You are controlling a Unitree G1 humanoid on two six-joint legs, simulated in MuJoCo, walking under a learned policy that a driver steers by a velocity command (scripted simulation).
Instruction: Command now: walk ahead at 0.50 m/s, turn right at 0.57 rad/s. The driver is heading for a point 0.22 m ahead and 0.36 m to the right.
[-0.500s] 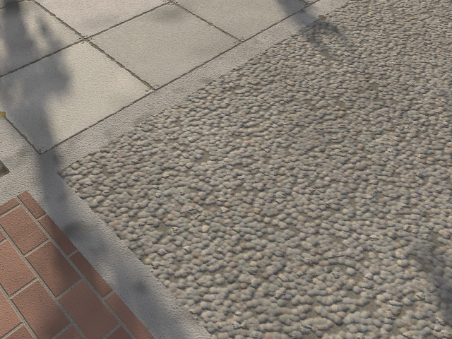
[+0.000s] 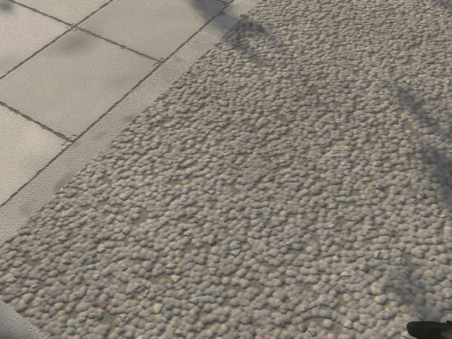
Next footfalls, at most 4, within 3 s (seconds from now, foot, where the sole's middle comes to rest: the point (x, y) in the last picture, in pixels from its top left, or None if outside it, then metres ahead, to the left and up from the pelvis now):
0.18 left None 0.29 0.15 -0.78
0.66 right None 0.40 -0.14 -0.78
1.08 left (231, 322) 0.50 0.07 -0.78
1.48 right None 0.29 -0.10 -0.78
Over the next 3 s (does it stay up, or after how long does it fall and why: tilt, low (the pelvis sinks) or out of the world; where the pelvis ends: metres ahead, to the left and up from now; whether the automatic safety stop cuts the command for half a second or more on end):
stays up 0.49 -0.45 -0.01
